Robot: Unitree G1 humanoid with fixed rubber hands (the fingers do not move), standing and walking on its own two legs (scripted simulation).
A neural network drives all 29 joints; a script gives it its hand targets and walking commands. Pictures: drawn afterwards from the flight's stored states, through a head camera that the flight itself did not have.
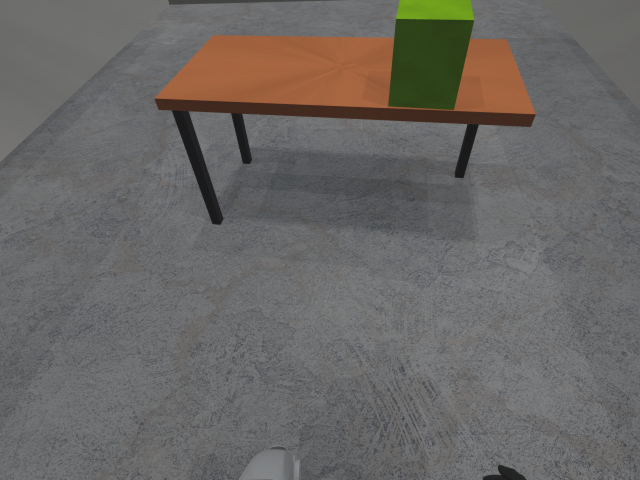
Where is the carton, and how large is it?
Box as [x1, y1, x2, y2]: [388, 0, 473, 109]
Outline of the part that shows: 400,0 396,16 388,105 453,109 473,23 470,0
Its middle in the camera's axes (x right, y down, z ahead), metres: +0.33 -0.58 +1.17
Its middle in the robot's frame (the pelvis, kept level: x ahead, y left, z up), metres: +1.29 -0.20 -0.02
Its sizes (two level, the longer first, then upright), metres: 0.210 0.200 0.250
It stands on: a table, 0.64 m high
